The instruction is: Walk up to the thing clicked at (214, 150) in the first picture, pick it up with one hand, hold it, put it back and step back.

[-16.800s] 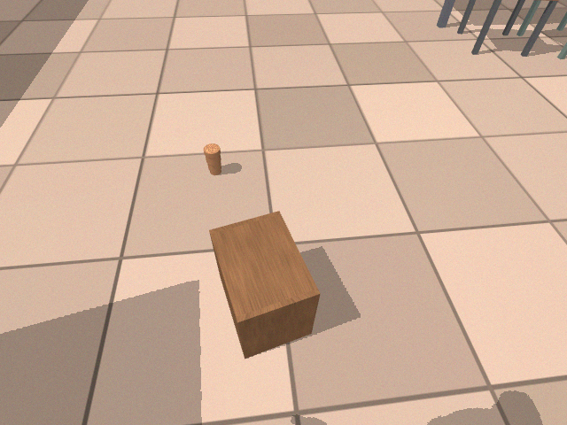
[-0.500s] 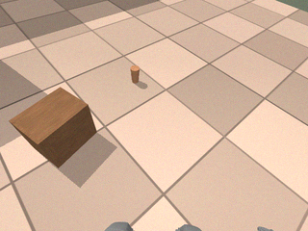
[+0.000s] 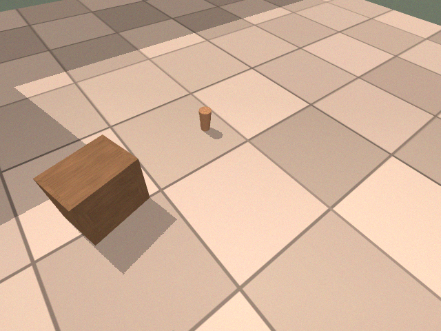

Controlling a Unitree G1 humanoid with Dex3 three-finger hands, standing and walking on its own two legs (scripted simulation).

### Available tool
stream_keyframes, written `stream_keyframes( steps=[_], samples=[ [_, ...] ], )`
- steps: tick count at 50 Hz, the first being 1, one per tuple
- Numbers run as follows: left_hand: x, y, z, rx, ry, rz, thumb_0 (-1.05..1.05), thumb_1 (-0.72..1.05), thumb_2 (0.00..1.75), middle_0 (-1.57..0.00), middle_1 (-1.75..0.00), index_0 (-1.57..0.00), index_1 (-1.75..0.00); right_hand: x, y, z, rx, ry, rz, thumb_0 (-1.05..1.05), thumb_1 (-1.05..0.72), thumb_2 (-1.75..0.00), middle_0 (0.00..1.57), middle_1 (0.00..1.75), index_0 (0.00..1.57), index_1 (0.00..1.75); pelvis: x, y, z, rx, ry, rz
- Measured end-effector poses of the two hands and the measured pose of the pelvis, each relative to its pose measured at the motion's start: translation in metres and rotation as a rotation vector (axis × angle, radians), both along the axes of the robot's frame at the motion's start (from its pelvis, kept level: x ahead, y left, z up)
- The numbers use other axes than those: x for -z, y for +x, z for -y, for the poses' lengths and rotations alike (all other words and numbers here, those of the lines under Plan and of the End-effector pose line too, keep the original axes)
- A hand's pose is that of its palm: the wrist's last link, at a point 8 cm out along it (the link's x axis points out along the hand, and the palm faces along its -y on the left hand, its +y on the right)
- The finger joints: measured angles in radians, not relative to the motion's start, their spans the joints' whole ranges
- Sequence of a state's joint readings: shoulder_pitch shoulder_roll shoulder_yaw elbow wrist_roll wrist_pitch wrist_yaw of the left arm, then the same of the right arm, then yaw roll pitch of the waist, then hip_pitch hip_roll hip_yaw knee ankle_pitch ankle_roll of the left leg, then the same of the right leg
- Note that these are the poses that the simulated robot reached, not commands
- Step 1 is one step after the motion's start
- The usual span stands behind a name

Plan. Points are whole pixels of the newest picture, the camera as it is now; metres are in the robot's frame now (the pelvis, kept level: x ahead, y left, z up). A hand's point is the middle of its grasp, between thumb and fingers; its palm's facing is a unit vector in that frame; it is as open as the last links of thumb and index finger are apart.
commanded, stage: walk up
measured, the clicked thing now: (205, 119) +1.46 +0.13 -0.68
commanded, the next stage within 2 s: stand in 0.24 s
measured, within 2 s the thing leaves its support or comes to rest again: neither
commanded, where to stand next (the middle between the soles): +0.08 -0.04 m, yaw -2 degrees
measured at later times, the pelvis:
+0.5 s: pelvis +0.02 -0.01 +0.02, yaw -1 degrees
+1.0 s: pelvis +0.03 -0.02 +0.02, yaw -2 degrees
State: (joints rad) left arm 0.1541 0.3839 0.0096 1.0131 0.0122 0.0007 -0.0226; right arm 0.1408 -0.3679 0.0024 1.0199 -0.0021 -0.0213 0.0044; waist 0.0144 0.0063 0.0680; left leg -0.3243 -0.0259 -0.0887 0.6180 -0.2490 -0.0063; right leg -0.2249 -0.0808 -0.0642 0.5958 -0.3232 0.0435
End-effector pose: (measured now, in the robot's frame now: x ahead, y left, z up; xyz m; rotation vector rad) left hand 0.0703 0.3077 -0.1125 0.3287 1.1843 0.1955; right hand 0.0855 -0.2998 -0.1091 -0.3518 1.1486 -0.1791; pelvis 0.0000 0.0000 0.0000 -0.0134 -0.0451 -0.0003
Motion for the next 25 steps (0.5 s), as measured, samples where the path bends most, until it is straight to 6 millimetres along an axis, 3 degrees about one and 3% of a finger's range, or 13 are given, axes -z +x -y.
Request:
stream_keyframes(
  steps=[11, 25],
  samples=[
    [-0.003, 0.018, 0.007, -0.022, -0.023, 0.009, 0.00, 0.91, 0.90, -0.21, -0.30, -0.21, -0.30, -0.009, 0.004, 0.005, -0.004, -0.013, -0.055, 0.00, -0.90, -0.90, 0.20, 0.30, 0.21, 0.30, -0.010, 0.007, 0.006, -0.022, -0.005, -0.013],
    [-0.007, 0.021, 0.020, -0.010, -0.019, -0.052, 0.00, 0.91, 0.90, -0.21, -0.30, -0.21, -0.30, -0.014, 0.022, 0.012, 0.043, 0.007, -0.030, 0.00, -0.90, -0.90, 0.20, 0.30, 0.20, 0.30, -0.017, 0.016, 0.013, 0.013, 0.003, -0.013]
  ],
)
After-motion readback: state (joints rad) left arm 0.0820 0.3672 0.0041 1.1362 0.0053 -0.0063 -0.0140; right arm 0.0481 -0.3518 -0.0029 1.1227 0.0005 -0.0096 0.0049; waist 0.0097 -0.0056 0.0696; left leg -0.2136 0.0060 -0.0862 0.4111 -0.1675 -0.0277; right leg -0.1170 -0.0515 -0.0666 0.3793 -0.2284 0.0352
